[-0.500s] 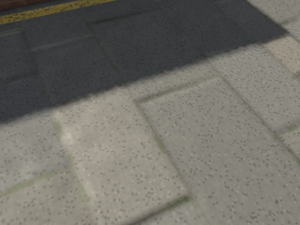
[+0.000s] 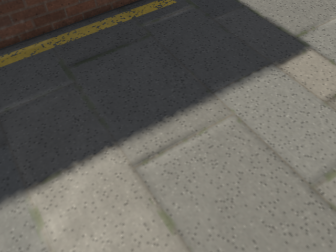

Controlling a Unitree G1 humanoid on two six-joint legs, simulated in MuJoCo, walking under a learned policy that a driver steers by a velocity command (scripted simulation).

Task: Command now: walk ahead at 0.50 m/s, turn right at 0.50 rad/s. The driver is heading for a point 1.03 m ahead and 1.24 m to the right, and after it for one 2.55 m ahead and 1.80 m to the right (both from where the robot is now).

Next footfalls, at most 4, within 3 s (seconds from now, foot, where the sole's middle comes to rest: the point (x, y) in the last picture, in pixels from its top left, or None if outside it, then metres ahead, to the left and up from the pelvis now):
0.24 left None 0.31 0.13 -0.78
0.78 right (231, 251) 0.49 -0.17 -0.78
1.30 left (236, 174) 0.83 -0.22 -0.78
1.80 right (311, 178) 0.81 -0.55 -0.78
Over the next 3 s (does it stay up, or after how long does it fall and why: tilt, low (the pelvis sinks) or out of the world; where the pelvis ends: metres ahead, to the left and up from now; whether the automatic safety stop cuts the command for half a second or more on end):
stays up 1.02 -0.94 -0.01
